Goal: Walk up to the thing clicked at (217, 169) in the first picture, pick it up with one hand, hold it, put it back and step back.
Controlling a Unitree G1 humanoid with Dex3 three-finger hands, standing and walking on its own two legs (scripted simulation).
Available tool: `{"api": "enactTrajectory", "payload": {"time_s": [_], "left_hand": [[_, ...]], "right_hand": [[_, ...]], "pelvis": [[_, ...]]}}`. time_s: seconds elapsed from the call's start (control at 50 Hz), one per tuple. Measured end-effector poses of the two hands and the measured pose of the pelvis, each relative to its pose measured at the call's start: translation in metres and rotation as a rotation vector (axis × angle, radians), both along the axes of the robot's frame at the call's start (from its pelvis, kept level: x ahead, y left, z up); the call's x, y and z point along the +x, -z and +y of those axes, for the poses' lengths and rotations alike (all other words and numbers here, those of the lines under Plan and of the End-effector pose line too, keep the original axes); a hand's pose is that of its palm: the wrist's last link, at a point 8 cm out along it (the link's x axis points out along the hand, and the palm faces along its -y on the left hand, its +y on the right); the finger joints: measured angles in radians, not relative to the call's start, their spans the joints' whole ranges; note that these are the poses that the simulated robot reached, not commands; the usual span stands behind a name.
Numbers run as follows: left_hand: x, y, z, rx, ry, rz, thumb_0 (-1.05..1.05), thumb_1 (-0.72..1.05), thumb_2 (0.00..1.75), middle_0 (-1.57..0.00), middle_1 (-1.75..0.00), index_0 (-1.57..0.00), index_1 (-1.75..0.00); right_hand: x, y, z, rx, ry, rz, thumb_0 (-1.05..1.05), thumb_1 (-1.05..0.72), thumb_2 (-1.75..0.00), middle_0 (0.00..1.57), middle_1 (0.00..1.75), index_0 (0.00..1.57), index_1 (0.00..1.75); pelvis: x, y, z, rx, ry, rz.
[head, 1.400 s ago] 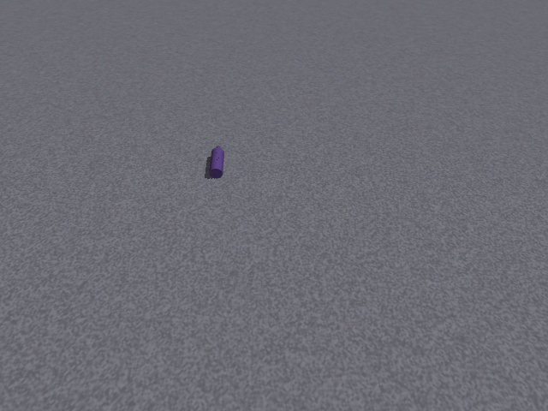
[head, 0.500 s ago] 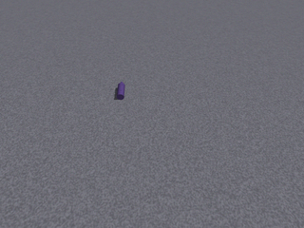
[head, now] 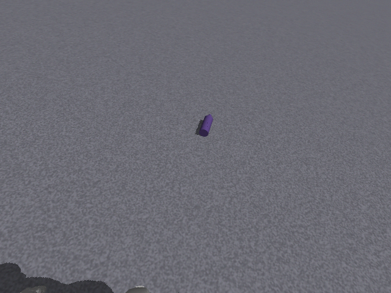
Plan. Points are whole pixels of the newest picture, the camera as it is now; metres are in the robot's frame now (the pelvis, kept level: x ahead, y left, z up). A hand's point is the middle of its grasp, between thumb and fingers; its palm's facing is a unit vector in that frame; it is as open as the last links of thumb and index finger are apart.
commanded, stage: walk up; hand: left
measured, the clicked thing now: (206, 123) +1.47 -0.10 -0.74
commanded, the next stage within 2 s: none
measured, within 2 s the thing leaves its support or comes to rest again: neither
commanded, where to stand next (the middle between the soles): +1.54 -0.52 m, yaw +77 degrees
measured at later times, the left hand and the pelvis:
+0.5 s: hand (87, 223) +0.31 +0.29 -0.14, palm faces +0.28 -0.91 -0.30, open 7.4 cm; pelvis +0.26 -0.03 -0.01, yaw +19 degrees
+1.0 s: hand (153, 200) +0.42 +0.13 -0.18, palm faces +0.58 -0.74 -0.35, open 7.4 cm; pelvis +0.57 -0.10 -0.04, yaw +37 degrees
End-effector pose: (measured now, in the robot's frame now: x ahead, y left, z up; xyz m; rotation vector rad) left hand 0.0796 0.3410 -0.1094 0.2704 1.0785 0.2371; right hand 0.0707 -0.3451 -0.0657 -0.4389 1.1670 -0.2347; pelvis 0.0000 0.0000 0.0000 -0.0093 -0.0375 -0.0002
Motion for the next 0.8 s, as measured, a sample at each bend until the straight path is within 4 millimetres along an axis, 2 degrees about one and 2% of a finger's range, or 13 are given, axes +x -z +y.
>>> {"api": "enactTrajectory", "payload": {"time_s": [0.06,0.12,0.16,0.26,0.32,0.38,0.48,0.54,0.6,0.64,0.7,0.74,0.8], "left_hand": [[0.019,0.020,0.027,0.005,-0.045,-0.010,0.00,0.90,0.90,-0.20,-0.30,-0.20,-0.30],[0.050,0.039,0.039,0.004,-0.051,-0.014,0.01,0.91,0.90,-0.20,-0.30,-0.20,-0.29],[0.074,0.037,0.031,-0.028,-0.030,-0.029,0.01,0.91,0.90,-0.19,-0.30,-0.19,-0.29],[0.125,0.014,0.002,-0.122,-0.035,-0.117,0.01,0.91,0.90,-0.19,-0.30,-0.20,-0.29],[0.144,0.006,-0.007,-0.133,-0.056,-0.120,0.01,0.91,0.90,-0.20,-0.30,-0.20,-0.29],[0.158,0.002,-0.010,-0.112,-0.100,-0.096,0.00,0.91,0.90,-0.20,-0.30,-0.20,-0.30],[0.192,-0.003,-0.012,-0.034,-0.199,-0.072,0.01,0.91,0.90,-0.20,-0.30,-0.20,-0.30],[0.226,-0.006,-0.020,0.029,-0.251,-0.088,0.01,0.91,0.90,-0.20,-0.30,-0.20,-0.29],[0.256,-0.013,-0.039,0.089,-0.296,-0.125,0.01,0.91,0.90,-0.20,-0.30,-0.20,-0.29],[0.263,-0.021,-0.057,0.104,-0.335,-0.133,0.00,0.91,0.90,-0.20,-0.30,-0.20,-0.29],[0.260,-0.036,-0.084,0.092,-0.418,-0.092,0.00,0.91,0.90,-0.20,-0.30,-0.20,-0.29],[0.255,-0.041,-0.100,0.088,-0.473,-0.049,0.00,0.91,0.90,-0.20,-0.30,-0.20,-0.30],[0.251,-0.039,-0.120,0.083,-0.551,0.012,0.00,0.90,0.90,-0.20,-0.30,-0.20,-0.30]], "right_hand": [[0.048,-0.005,0.001,-0.075,-0.040,-0.082,0.01,-0.90,-0.90,0.21,0.30,0.21,0.30],[0.077,-0.001,0.007,-0.127,-0.033,-0.151,0.00,-0.90,-0.90,0.21,0.30,0.21,0.30],[0.085,-0.001,0.016,-0.115,-0.023,-0.133,0.00,-0.90,-0.90,0.20,0.30,0.20,0.30],[0.108,-0.006,0.038,-0.070,-0.101,0.001,0.00,-0.90,-0.90,0.21,0.30,0.21,0.30],[0.138,-0.004,0.039,-0.055,-0.149,0.051,0.00,-0.89,-0.90,0.21,0.30,0.21,0.30],[0.181,-0.001,0.033,-0.047,-0.195,0.063,0.01,-0.89,-0.90,0.21,0.30,0.21,0.30],[0.280,0.011,0.004,-0.064,-0.289,0.053,0.01,-0.89,-0.90,0.22,0.30,0.22,0.30],[0.354,0.028,-0.022,-0.092,-0.356,0.038,0.01,-0.89,-0.90,0.22,0.30,0.22,0.30],[0.437,0.049,-0.043,-0.124,-0.420,0.023,0.01,-0.89,-0.90,0.21,0.30,0.21,0.30],[0.489,0.052,-0.039,-0.119,-0.459,0.000,0.01,-0.90,-0.90,0.21,0.30,0.21,0.30],[0.563,0.041,-0.016,-0.059,-0.523,-0.052,0.01,-0.90,-0.90,0.21,0.30,0.21,0.30],[0.607,0.030,0.003,-0.014,-0.579,-0.094,0.01,-0.90,-0.90,0.21,0.30,0.20,0.30],[0.666,0.020,0.026,0.022,-0.665,-0.131,0.01,-0.90,-0.90,0.21,0.30,0.20,0.30]], "pelvis": [[0.032,0.019,0.015,-0.011,-0.027,-0.006],[0.057,0.036,0.026,0.031,-0.046,-0.025],[0.073,0.030,0.026,0.031,-0.071,-0.031],[0.115,0.004,0.020,0.024,-0.157,-0.026],[0.144,-0.003,0.013,0.020,-0.207,-0.014],[0.179,-0.003,0.002,0.023,-0.252,0.005],[0.249,0.008,-0.024,0.046,-0.319,0.039],[0.296,0.023,-0.045,0.060,-0.357,0.057],[0.337,0.036,-0.064,0.018,-0.412,0.043],[0.360,0.032,-0.072,0.032,-0.458,0.042],[0.398,0.013,-0.078,0.055,-0.496,0.043],[0.424,0.003,-0.083,0.060,-0.513,0.044],[0.460,-0.002,-0.090,0.054,-0.540,0.040]]}}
